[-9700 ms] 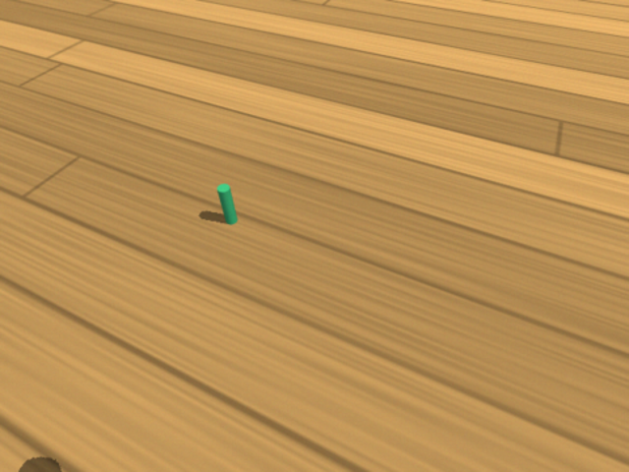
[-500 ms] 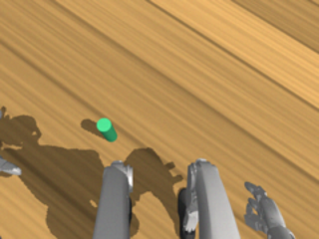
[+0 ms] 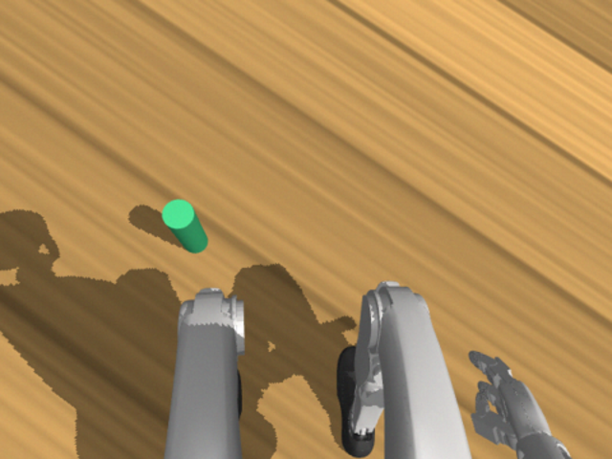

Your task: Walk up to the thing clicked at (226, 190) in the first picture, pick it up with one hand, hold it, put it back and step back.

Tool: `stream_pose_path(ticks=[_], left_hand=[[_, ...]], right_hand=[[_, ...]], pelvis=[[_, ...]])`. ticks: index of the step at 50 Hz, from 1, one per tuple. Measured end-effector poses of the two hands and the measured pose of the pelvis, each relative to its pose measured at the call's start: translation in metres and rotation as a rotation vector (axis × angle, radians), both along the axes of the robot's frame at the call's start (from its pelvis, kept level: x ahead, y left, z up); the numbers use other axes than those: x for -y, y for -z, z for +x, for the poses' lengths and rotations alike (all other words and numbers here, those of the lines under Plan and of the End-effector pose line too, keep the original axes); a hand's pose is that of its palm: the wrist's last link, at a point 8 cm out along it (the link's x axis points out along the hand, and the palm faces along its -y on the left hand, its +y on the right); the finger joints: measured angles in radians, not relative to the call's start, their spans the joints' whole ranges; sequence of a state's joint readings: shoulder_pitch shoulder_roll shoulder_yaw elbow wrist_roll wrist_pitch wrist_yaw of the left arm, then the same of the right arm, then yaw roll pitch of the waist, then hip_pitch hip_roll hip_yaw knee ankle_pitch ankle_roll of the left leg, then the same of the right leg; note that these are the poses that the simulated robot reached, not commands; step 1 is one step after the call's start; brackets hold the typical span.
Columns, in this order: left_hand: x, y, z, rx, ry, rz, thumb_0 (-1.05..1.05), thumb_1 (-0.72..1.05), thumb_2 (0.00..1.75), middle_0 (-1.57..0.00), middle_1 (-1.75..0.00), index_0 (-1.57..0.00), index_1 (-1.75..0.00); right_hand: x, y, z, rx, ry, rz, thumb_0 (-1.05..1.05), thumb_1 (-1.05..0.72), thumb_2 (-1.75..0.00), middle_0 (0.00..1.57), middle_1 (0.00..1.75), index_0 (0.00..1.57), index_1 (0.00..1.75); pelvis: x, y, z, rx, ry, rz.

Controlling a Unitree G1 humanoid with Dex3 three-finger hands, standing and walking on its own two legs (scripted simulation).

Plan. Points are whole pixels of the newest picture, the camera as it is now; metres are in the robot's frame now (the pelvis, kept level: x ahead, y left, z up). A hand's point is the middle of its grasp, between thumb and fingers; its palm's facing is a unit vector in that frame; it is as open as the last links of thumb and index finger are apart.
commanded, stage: go down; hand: left
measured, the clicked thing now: (188, 229) +0.46 +0.21 -0.33
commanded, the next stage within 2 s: approach in 0.68 s
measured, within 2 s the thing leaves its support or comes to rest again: neither
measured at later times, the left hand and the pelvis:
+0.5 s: hand out of the picture +0.38 +0.39 -0.03, palm faces +0.12 -0.99 -0.11, open 17.4 cm; pelvis -0.01 +0.00 -0.03, yaw +0 degrees
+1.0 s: hand out of the picture +0.39 +0.40 -0.06, palm faces +0.13 -0.99 -0.06, open 17.5 cm; pelvis -0.01 +0.00 -0.05, yaw -1 degrees
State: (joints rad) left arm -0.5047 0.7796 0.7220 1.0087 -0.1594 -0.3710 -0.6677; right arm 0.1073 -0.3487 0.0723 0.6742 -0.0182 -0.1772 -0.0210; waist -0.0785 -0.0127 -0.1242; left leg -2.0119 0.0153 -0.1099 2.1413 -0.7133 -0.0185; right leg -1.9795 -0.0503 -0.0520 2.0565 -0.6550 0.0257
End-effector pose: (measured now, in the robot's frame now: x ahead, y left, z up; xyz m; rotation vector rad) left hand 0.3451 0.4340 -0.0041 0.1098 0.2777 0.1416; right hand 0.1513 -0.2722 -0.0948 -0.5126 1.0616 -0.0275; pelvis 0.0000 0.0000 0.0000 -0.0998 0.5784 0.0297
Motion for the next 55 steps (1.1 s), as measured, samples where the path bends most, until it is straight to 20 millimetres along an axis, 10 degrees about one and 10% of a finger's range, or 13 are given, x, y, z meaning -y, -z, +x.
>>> stream_pose_path(ticks=[44,55], left_hand=[[-0.017,0.028,0.015,0.095,0.013,-0.023,-0.01,-0.55,0.08,-0.06,-0.09,-0.05,-0.09],[0.003,0.099,0.026,0.170,0.013,-0.092,-0.01,-0.55,0.04,-0.08,-0.09,-0.05,-0.10]], right_hand=[[-0.001,0.033,-0.021,-0.046,-0.021,-0.028,0.00,-0.91,-0.91,0.20,0.30,0.20,0.30],[0.001,0.050,-0.019,-0.071,-0.112,-0.069,0.00,-0.90,-0.90,0.20,0.30,0.20,0.30]], pelvis=[[-0.005,0.042,-0.008,0.023,0.001,-0.017],[-0.005,0.072,-0.010,0.067,0.021,-0.039]])
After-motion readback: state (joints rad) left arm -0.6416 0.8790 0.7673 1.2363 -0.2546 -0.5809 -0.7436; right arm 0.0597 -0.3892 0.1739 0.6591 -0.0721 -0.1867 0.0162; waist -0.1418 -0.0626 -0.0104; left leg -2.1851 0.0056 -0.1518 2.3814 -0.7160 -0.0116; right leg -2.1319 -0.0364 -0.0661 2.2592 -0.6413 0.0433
